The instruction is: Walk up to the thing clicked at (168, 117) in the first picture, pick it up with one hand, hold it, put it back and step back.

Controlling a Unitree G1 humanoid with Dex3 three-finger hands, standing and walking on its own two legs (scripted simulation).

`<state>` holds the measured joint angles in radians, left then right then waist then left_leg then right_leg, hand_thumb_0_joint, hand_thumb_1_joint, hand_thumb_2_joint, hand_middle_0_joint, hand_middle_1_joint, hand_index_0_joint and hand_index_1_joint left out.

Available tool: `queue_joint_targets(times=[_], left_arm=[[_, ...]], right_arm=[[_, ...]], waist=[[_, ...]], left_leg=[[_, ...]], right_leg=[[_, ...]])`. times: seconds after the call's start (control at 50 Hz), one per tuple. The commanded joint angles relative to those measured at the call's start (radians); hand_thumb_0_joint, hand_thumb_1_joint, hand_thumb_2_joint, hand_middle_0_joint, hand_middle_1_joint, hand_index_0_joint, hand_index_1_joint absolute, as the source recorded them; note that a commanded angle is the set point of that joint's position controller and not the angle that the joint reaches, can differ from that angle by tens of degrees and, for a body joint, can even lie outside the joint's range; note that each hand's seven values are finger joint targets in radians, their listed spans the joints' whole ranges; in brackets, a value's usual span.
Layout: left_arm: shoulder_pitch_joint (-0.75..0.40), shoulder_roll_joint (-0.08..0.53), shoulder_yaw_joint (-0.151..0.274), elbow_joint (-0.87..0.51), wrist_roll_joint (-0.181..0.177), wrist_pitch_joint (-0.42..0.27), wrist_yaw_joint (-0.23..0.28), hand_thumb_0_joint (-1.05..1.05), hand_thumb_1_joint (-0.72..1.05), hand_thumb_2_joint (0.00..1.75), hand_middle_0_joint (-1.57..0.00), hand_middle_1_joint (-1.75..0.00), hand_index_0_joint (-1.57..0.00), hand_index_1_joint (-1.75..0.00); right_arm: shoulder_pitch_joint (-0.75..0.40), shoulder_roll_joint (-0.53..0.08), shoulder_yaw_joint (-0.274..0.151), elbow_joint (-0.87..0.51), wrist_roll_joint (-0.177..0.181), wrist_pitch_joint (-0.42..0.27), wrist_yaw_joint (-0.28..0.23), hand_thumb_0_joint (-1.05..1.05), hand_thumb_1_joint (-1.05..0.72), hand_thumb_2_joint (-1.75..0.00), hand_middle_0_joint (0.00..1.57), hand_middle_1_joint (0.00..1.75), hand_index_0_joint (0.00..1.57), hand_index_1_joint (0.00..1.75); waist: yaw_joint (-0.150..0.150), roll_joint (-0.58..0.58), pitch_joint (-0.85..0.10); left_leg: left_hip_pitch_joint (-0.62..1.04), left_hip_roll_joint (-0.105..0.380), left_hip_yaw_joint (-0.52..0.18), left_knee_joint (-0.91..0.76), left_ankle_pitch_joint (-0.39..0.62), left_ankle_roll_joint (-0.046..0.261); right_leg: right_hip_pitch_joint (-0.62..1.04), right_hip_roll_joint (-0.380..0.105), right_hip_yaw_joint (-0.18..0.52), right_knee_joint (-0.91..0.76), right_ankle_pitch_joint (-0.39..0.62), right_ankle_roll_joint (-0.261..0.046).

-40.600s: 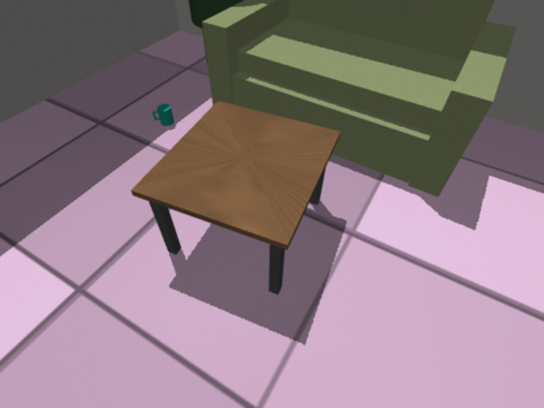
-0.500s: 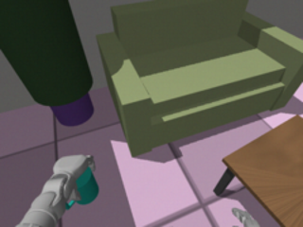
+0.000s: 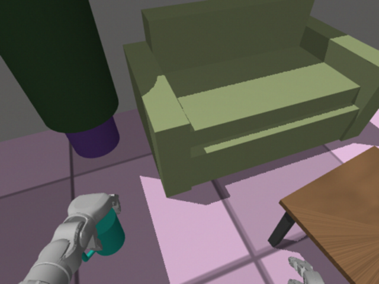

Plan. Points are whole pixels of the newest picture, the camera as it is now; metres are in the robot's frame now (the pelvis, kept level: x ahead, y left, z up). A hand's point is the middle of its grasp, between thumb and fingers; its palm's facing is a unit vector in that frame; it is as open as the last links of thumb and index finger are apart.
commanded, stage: hold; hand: left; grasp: from above
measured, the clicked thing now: (99, 236) +0.27 +0.23 -0.10
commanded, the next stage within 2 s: crouch in 0.08 s
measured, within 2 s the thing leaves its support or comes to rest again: neither
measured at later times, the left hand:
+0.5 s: hand (101, 232) +0.28 +0.22 -0.09, palm faces -0.50 -0.04 -0.87, open 10.4 cm
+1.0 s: hand (126, 237) +0.35 +0.22 -0.33, palm faces -0.44 +0.01 -0.90, open 10.3 cm
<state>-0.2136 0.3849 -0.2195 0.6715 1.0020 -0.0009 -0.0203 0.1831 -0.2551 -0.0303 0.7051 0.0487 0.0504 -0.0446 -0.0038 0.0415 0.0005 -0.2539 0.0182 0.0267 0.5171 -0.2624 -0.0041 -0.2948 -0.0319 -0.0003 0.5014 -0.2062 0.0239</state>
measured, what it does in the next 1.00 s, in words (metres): lowers itself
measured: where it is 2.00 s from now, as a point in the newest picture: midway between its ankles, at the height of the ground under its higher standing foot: outside the picture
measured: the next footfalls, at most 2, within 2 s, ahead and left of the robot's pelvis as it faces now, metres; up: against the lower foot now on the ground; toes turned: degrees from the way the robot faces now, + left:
none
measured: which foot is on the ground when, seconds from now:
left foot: down 0.00-1.00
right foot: down 0.00-1.00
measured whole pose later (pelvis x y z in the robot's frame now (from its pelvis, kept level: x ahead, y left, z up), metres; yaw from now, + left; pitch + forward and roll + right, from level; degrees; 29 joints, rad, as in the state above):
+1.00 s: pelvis -0.05 +0.00 -0.19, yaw +0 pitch +30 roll -2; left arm -0.66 0.42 -0.04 1.25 1.17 -0.03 0.40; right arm 0.27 -0.25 -0.06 0.77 -0.06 -0.01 -0.02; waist -0.18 0.03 -0.18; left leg -1.49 0.02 -0.02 1.58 -0.61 0.00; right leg -1.51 -0.03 0.00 1.52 -0.53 0.03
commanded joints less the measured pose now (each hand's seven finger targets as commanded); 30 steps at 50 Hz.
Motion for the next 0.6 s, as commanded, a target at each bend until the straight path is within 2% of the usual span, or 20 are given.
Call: queue_joint_targets(times=[0.0, 0.04, 0.06, 0.12, 0.16, 0.18, 0.24, 0.26, 0.28, 0.3, 0.32, 0.36, 0.42, 0.46, 0.5, 0.52, 0.56, 0.58], left_arm=[[-0.449, 0.253, 0.132, -0.285, -0.001, -0.001, 0.071, 0.0, 0.53, 0.99, -0.91, -0.88, -0.92, -0.87], [-0.454, 0.242, 0.123, -0.286, -0.003, 0.001, 0.072, 0.0, 0.56, 0.98, -0.91, -0.89, -0.93, -0.87], [-0.458, 0.262, 0.139, -0.276, -0.003, 0.003, 0.074, 0.0, 0.55, 0.98, -0.91, -0.9, -0.93, -0.88], [-0.435, 0.229, 0.117, -0.249, -0.006, 0.006, 0.076, 0.0, 0.56, 1.0, -0.93, -0.89, -0.94, -0.88], [-0.457, 0.253, 0.13, -0.28, -0.005, 0.003, 0.077, 0.0, 0.59, 1.02, -0.93, -0.9, -0.96, -0.87], [-0.435, 0.233, 0.117, -0.264, 0.0, 0.006, 0.073, 0.0, 0.51, 0.99, -0.85, -0.86, -0.88, -0.83], [-0.404, 0.23, 0.129, -0.216, -0.005, 0.003, 0.077, 0.0, 0.49, 1.02, -0.9, -0.85, -0.9, -0.85], [-0.401, 0.216, 0.117, -0.207, 0.004, -0.001, 0.081, 0.0, 0.5, 1.02, -0.92, -0.84, -0.91, -0.85], [-0.389, 0.222, 0.124, -0.195, 0.013, -0.006, 0.086, 0.0, 0.51, 1.03, -0.92, -0.85, -0.91, -0.85], [-0.381, 0.212, 0.122, -0.176, 0.023, -0.011, 0.093, 0.0, 0.51, 1.03, -0.92, -0.84, -0.91, -0.85], [-0.39, 0.2, 0.114, -0.158, 0.026, -0.02, 0.105, 0.0, 0.52, 1.02, -0.93, -0.84, -0.92, -0.85], [-0.397, 0.22, 0.138, -0.127, 0.04, -0.035, 0.142, 0.0, 0.54, 1.04, -0.95, -0.84, -0.94, -0.85], [-0.441, 0.189, 0.117, -0.036, 0.066, -0.053, 0.204, 0.0, 0.54, 1.03, -0.94, -0.83, -0.93, -0.84], [-0.463, 0.177, 0.113, 0.041, 0.086, -0.055, 0.246, 0.0, 0.56, 1.01, -0.95, -0.81, -0.94, -0.82], [-0.526, 0.205, 0.131, 0.09, 0.103, -0.061, 0.288, 0.0, 0.55, 1.01, -0.94, -0.82, -0.94, -0.83], [-0.545, 0.173, 0.115, 0.112, 0.108, -0.068, 0.307, 0.0, 0.55, 1.0, -0.94, -0.83, -0.94, -0.83], [-0.576, 0.165, 0.123, 0.165, 0.133, -0.083, 0.348, 0.0, 0.56, 1.0, -0.95, -0.81, -0.95, -0.82], [-0.586, 0.181, 0.135, 0.194, 0.153, -0.088, 0.367, 0.0, 0.56, 0.97, -0.95, -0.8, -0.95, -0.81]], right_arm=[[-0.085, -0.139, -0.045, -0.133, -0.003, -0.039, -0.012, 0.0, -0.91, -0.9, 0.2, 0.3, 0.2, 0.3], [-0.084, -0.138, -0.046, -0.129, -0.003, -0.039, -0.012, 0.0, -0.91, -0.9, 0.2, 0.3, 0.2, 0.3], [-0.087, -0.14, -0.045, -0.13, -0.002, -0.039, -0.012, 0.0, -0.91, -0.9, 0.2, 0.3, 0.2, 0.3], [-0.086, -0.139, -0.047, -0.129, -0.005, -0.04, -0.01, 0.0, -0.91, -0.9, 0.2, 0.3, 0.2, 0.3], [-0.091, -0.141, -0.047, -0.135, -0.004, -0.04, -0.01, 0.0, -0.9, -0.91, 0.2, 0.3, 0.2, 0.3], [-0.089, -0.136, -0.044, -0.132, -0.004, -0.039, -0.009, 0.0, -0.88, -0.89, 0.2, 0.3, 0.2, 0.3], [-0.083, -0.137, -0.048, -0.129, -0.005, -0.034, -0.009, 0.0, -0.9, -0.9, 0.2, 0.3, 0.2, 0.3], [-0.078, -0.133, -0.046, -0.127, -0.008, -0.032, -0.007, 0.0, -0.9, -0.9, 0.2, 0.3, 0.2, 0.3], [-0.078, -0.133, -0.047, -0.124, -0.009, -0.03, -0.007, 0.0, -0.9, -0.9, 0.2, 0.3, 0.2, 0.3], [-0.072, -0.13, -0.048, -0.12, -0.009, -0.028, -0.005, 0.0, -0.9, -0.9, 0.2, 0.3, 0.2, 0.3], [-0.061, -0.133, -0.051, -0.114, -0.013, -0.026, -0.003, 0.0, -0.9, -0.9, 0.2, 0.3, 0.2, 0.3], [-0.048, -0.136, -0.056, -0.103, -0.016, -0.022, -0.001, 0.0, -0.9, -0.9, 0.2, 0.3, 0.2, 0.3], [-0.015, -0.141, -0.061, -0.076, -0.028, -0.018, 0.009, 0.0, -0.89, -0.9, 0.2, 0.3, 0.2, 0.3], [0.008, -0.146, -0.067, -0.061, -0.034, -0.017, 0.017, 0.0, -0.89, -0.9, 0.2, 0.3, 0.2, 0.3], [0.034, -0.155, -0.074, -0.038, -0.042, -0.018, 0.024, 0.0, -0.89, -0.9, 0.2, 0.3, 0.2, 0.3], [0.043, -0.153, -0.076, -0.032, -0.046, -0.022, 0.028, 0.0, -0.89, -0.9, 0.2, 0.3, 0.2, 0.3], [0.073, -0.157, -0.084, -0.027, -0.055, -0.031, 0.035, 0.0, -0.9, -0.9, 0.2, 0.3, 0.2, 0.3], [0.091, -0.16, -0.085, -0.023, -0.06, -0.034, 0.038, 0.0, -0.89, -0.9, 0.2, 0.3, 0.2, 0.3]], waist=[[-0.012, 0.03, -0.288], [-0.009, 0.038, -0.298], [-0.006, 0.028, -0.294], [-0.006, 0.017, -0.281], [0.001, 0.038, -0.297], [-0.002, 0.029, -0.29], [-0.007, -0.023, -0.25], [-0.014, -0.025, -0.237], [-0.009, -0.021, -0.229], [-0.016, -0.023, -0.227], [-0.026, -0.048, -0.232], [-0.022, -0.03, -0.236], [-0.052, -0.033, -0.233], [-0.06, -0.027, -0.258], [-0.071, -0.028, -0.293], [-0.079, -0.021, -0.304], [-0.09, 0.001, -0.347], [-0.092, 0.011, -0.365]], left_leg=[[0.117, -0.03, -0.01, -0.072, 0.179, 0.008], [0.126, -0.029, -0.012, -0.069, 0.195, 0.005], [0.125, -0.026, -0.016, -0.07, 0.198, 0.004], [0.119, -0.024, -0.018, -0.071, 0.2, 0.002], [0.124, -0.026, -0.018, -0.072, 0.201, 0.001], [0.12, -0.03, -0.012, -0.071, 0.202, 0.004], [0.09, -0.034, -0.01, -0.068, 0.193, 0.011], [0.087, -0.035, -0.01, -0.071, 0.176, 0.011], [0.077, -0.038, -0.007, -0.07, 0.159, 0.011], [0.073, -0.042, -0.004, -0.065, 0.154, 0.012], [0.068, -0.039, -0.008, -0.061, 0.148, 0.012], [0.052, -0.041, -0.007, -0.044, 0.157, 0.009], [0.012, -0.031, -0.013, 0.0, 0.143, 0.002], [-0.034, -0.032, -0.012, 0.054, 0.133, 0.001], [-0.118, -0.035, -0.009, 0.13, 0.122, 0.001], [-0.16, -0.034, -0.008, 0.176, 0.104, -0.002], [-0.247, -0.031, -0.013, 0.271, 0.062, -0.007], [-0.309, -0.032, -0.013, 0.32, 0.05, -0.007]], right_leg=[[0.068, 0.04, -0.014, -0.078, 0.11, -0.031], [0.065, 0.042, -0.018, -0.073, 0.121, -0.032], [0.068, 0.043, -0.021, -0.073, 0.12, -0.033], [0.068, 0.045, -0.025, -0.074, 0.119, -0.034], [0.074, 0.041, -0.021, -0.074, 0.121, -0.035], [0.076, 0.039, -0.018, -0.077, 0.126, -0.034], [0.073, 0.039, -0.018, -0.082, 0.123, -0.029], [0.063, 0.037, -0.017, -0.084, 0.108, -0.029], [0.054, 0.034, -0.015, -0.085, 0.093, -0.029], [0.044, 0.031, -0.01, -0.084, 0.089, -0.028], [0.043, 0.034, -0.013, -0.079, 0.084, -0.026], [0.023, 0.032, -0.011, -0.06, 0.093, -0.028], [-0.056, 0.036, -0.016, -0.017, 0.076, -0.03], [-0.104, 0.033, -0.016, 0.029, 0.072, -0.031], [-0.157, 0.03, -0.012, 0.092, 0.07, -0.027], [-0.211, 0.029, -0.012, 0.135, 0.058, -0.028], [-0.317, 0.028, -0.016, 0.231, 0.017, -0.034], [-0.362, 0.027, -0.015, 0.284, 0.01, -0.037]])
